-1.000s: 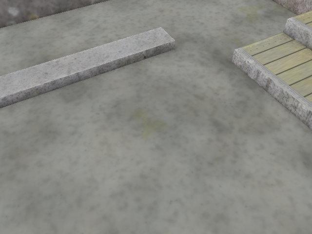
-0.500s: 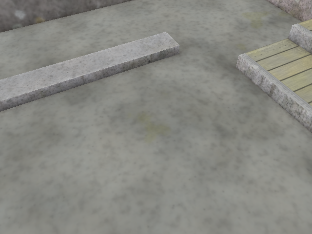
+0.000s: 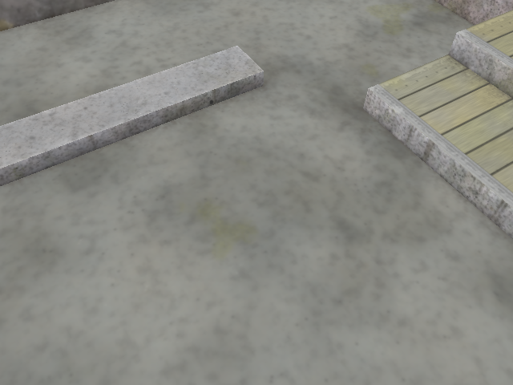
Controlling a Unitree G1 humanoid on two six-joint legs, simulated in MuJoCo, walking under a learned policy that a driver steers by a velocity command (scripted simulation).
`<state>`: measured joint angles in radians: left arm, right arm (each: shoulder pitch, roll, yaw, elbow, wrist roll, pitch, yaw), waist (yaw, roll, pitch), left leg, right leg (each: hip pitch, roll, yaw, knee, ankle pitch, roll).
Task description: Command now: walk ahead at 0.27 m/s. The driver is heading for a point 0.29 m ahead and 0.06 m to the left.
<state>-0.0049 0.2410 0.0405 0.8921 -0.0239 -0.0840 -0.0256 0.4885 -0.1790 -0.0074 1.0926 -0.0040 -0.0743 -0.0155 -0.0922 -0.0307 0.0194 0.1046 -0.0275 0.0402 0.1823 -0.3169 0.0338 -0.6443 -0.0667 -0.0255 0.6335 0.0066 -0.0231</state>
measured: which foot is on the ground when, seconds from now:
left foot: down 0.00-0.10, up 0.12-0.40, down 0.42-1.00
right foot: up 0.00-0.08, down 0.10-1.00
